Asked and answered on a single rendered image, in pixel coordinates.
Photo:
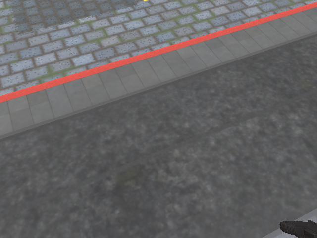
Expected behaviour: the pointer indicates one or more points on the robot right hand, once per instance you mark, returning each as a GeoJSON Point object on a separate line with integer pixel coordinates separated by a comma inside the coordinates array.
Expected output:
{"type": "Point", "coordinates": [299, 228]}

